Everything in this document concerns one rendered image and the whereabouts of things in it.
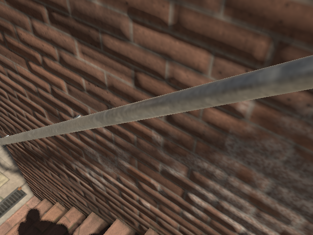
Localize stairs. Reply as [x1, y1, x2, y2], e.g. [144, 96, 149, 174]
[0, 196, 159, 235]

